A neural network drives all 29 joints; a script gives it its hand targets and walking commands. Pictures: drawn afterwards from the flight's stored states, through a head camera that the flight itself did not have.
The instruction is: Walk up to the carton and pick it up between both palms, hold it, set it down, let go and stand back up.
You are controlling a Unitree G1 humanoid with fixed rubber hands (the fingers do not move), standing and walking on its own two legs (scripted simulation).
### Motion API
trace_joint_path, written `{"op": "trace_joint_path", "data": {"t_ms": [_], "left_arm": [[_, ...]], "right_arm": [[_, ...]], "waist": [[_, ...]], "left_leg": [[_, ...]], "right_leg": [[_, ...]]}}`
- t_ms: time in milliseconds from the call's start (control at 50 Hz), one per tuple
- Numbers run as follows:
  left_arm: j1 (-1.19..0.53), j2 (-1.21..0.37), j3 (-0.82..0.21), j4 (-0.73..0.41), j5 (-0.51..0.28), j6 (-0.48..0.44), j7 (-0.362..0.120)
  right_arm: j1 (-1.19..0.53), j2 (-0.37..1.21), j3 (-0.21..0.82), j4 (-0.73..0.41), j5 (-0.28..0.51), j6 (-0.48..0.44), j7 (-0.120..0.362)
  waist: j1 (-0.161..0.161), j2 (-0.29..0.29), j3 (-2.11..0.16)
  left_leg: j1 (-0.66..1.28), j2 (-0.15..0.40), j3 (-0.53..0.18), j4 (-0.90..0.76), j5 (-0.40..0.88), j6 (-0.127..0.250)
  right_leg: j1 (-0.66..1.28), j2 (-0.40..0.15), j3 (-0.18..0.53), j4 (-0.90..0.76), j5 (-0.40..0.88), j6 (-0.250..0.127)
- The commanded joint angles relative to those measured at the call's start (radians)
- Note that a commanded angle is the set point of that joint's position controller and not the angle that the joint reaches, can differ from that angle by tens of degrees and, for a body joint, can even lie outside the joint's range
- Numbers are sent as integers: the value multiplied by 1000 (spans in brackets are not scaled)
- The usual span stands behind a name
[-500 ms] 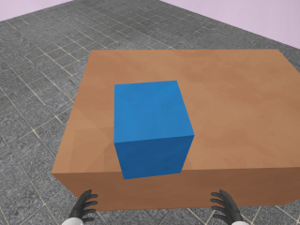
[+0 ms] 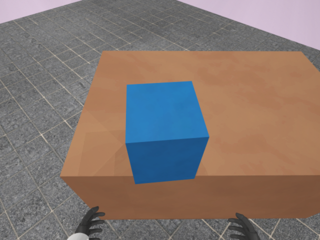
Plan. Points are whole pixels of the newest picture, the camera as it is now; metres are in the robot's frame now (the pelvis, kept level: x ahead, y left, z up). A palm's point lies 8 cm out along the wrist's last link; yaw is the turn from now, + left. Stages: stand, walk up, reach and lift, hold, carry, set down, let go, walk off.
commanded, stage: stand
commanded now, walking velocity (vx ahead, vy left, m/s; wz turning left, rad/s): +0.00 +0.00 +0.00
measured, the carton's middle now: (162, 134) +0.42 +0.01 -0.03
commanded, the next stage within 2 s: none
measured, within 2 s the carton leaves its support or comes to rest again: neither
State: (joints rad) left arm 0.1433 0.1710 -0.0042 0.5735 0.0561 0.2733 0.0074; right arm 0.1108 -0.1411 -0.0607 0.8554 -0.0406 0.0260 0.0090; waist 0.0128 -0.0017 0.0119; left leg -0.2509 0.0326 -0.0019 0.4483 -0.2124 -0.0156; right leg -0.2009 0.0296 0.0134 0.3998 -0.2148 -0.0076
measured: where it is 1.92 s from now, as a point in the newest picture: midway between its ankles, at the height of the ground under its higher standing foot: outside the picture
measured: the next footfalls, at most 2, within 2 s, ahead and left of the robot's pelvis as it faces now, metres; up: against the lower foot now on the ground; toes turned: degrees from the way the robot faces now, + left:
none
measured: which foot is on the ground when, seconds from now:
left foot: down 0.00-1.00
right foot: down 0.00-1.00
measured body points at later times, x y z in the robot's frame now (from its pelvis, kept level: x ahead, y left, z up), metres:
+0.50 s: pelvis +0.04 +0.02 +0.00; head +0.03 +0.03 +0.45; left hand +0.05 +0.27 -0.15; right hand +0.04 -0.22 -0.15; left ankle +0.01 +0.13 -0.74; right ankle +0.00 -0.12 -0.74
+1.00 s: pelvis +0.03 +0.03 +0.00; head +0.02 +0.03 +0.45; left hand -0.01 +0.24 -0.16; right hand +0.00 -0.19 -0.16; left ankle +0.01 +0.13 -0.74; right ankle +0.00 -0.12 -0.74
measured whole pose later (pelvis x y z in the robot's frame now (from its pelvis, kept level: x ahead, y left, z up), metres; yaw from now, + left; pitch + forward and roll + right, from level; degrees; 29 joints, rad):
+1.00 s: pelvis +0.03 +0.03 +0.00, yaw +3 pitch -2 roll +0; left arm 0.33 0.15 -0.02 1.16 0.01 -0.01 0.05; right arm 0.35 -0.13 -0.02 1.15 -0.01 0.00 -0.04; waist 0.00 0.00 0.02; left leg -0.12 -0.03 -0.02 0.38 -0.22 0.03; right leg -0.06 -0.04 -0.01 0.34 -0.24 0.04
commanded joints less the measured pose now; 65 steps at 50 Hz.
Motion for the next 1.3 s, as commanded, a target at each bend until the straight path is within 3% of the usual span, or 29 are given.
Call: {"op": "trace_joint_path", "data": {"t_ms": [0, 40, 100, 220, 600, 900, 1280], "left_arm": [[74, 152, 61, 31, 3, -304, 6], [32, 140, 59, 44, 0, -321, 5], [76, 132, 58, 87, -17, -331, 1], [169, 151, 60, 196, -30, -339, 18], [249, 109, 21, 460, -46, -307, 41], [254, 70, 2, 565, -44, -292, 44], [270, 38, -11, 616, -44, -286, 39]], "right_arm": [[86, -170, -38, -27, -3, -44, -21], [82, -169, -36, -9, 3, -57, -8], [98, -169, -33, 17, 9, -68, 7], [202, -180, -32, 93, 18, -62, -5], [307, -134, -3, 236, 25, -45, -39], [318, -85, 22, 283, 27, -37, -49], [335, -65, 41, 304, 30, -32, -52]], "waist": [[-1, -41, -90], [-13, -32, -54], [-5, 5, -49], [-7, 35, -42], [-15, 12, 59], [-17, 12, 84], [-17, 11, 108]], "left_leg": [[35, 62, -54, -44, 41, 32], [-23, 51, -66, -53, 49, 39], [5, 58, -86, -72, 85, 45], [43, 63, -109, -103, 157, 44], [97, 56, -113, -128, 262, 53], [85, 39, -114, -139, 179, 54], [45, 28, -120, -147, 58, 49]], "right_leg": [[16, -110, 116, -114, -28, -33], [41, -120, 123, -118, -9, -43], [41, -114, 112, -107, 52, -38], [96, -119, 82, -97, 141, -24], [111, -132, 35, -110, 188, -1], [94, -133, 19, -107, 134, 5], [44, -125, 13, -103, 51, 2]]}}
